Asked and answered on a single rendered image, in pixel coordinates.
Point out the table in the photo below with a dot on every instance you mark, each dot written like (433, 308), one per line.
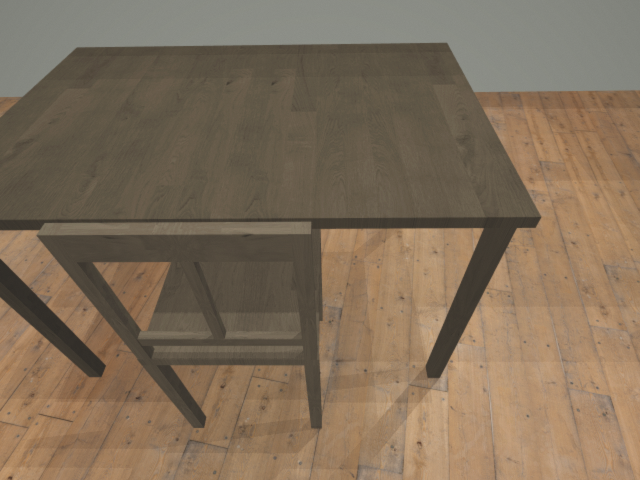
(345, 136)

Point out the chair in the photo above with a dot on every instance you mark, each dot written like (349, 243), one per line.
(236, 293)

